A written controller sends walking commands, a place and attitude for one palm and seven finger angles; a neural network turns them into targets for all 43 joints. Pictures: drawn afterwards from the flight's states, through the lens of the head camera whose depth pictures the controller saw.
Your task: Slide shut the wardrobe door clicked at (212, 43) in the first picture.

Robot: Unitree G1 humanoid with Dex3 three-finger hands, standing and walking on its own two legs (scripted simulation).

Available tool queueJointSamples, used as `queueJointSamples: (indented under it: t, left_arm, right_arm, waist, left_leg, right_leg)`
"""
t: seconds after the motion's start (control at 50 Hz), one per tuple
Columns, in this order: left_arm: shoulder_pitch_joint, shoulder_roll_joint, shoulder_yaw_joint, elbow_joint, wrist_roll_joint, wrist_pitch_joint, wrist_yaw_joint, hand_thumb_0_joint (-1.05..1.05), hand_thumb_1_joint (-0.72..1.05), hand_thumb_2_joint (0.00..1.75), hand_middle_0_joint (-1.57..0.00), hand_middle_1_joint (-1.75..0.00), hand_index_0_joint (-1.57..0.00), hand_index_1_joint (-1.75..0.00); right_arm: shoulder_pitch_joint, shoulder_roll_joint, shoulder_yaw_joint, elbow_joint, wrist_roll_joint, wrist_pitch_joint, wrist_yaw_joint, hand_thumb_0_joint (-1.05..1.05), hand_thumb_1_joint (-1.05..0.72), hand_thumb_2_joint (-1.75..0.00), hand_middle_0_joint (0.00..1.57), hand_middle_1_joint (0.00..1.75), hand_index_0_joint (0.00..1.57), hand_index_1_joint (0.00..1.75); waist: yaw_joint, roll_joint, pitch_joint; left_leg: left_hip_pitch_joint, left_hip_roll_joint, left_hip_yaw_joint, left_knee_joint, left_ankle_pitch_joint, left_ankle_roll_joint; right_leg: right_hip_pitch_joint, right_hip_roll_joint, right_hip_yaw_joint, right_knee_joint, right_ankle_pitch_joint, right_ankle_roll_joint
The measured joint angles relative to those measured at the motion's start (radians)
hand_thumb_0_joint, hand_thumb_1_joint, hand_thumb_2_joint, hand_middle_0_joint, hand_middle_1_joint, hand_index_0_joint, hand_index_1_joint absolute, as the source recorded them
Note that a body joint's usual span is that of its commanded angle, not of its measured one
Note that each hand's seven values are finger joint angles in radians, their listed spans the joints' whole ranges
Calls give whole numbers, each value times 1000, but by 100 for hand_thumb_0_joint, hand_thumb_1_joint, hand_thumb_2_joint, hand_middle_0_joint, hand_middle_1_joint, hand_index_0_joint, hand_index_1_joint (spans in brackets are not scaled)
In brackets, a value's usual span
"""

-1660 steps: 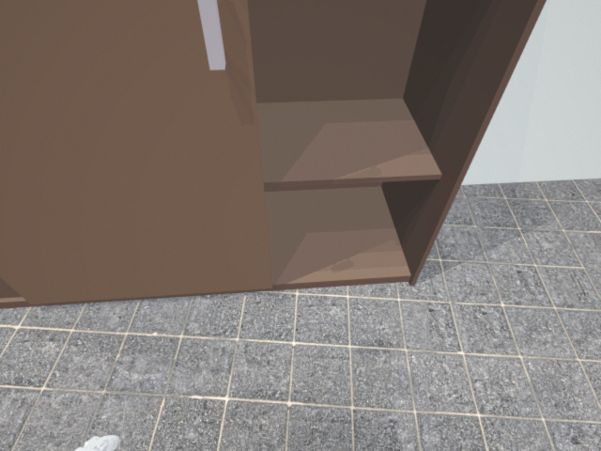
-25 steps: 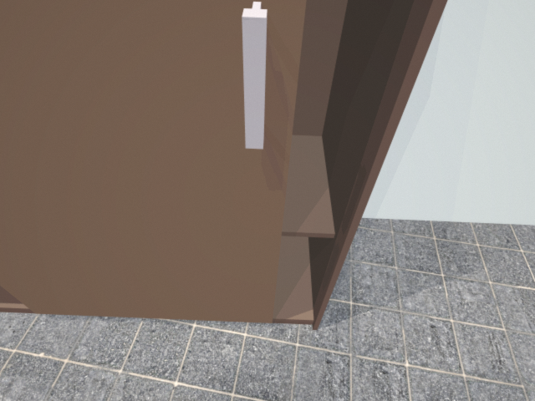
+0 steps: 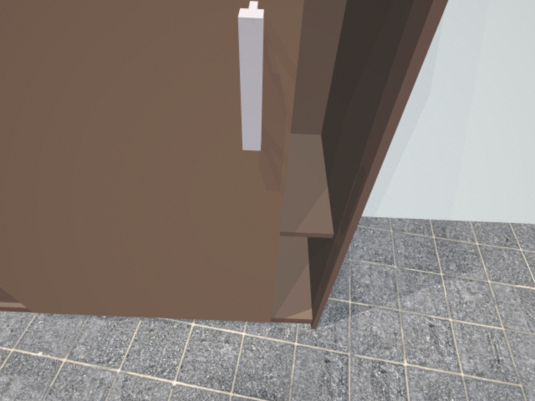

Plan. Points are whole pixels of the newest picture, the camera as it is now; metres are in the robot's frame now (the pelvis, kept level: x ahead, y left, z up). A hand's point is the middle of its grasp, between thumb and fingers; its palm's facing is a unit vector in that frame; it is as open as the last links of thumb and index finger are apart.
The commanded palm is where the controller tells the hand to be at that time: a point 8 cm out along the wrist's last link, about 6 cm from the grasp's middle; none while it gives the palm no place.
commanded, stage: look again from close up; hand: left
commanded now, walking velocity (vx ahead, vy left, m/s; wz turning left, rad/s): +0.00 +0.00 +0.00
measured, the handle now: (252, 81) +0.47 +0.06 +0.25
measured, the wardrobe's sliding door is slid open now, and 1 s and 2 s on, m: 0.15 0.15 0.15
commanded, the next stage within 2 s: none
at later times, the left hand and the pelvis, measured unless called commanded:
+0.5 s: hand out of the picture +0.03 +0.21 -0.17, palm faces -0.01 -0.96 -0.28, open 7.4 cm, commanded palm none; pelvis +0.00 -0.01 +0.00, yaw +0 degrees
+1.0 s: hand out of the picture +0.02 +0.20 -0.17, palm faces +0.00 -0.97 -0.26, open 7.4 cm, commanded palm none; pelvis -0.01 -0.01 +0.00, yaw +1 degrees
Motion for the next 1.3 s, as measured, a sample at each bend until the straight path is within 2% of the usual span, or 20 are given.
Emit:
queueJointSamples:
  t: [0.72, 1.3]
  left_arm:
    - [23, -15, 0, 13, -1, -4, 0, 0, 90, 90, -20, -30, -20, -29]
    - [20, -15, 2, 13, -1, -6, 0, 0, 90, 90, -20, -30, -20, -29]
  right_arm:
    - [21, 12, 1, 18, 1, -1, -4, 0, -90, -90, 20, 30, 20, 30]
    - [26, 20, -1, 22, 1, -3, -5, 0, -90, -90, 20, 30, 20, 30]
  waist:
    - [0, 2, -8]
    - [0, 2, -10]
  left_leg:
    - [9, 15, -11, -27, 24, -16]
    - [8, 12, -15, -35, 38, -13]
  right_leg:
    - [12, 17, -11, -27, 21, -16]
    - [13, 14, -15, -36, 34, -13]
